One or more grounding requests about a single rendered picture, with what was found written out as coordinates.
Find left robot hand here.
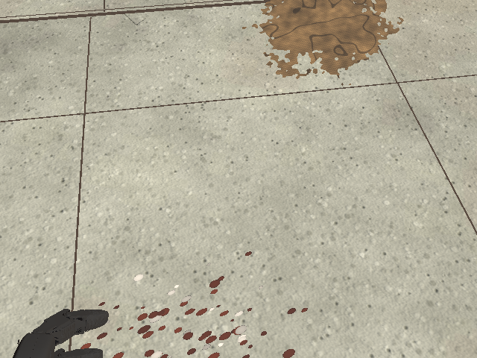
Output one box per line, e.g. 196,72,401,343
13,309,109,358

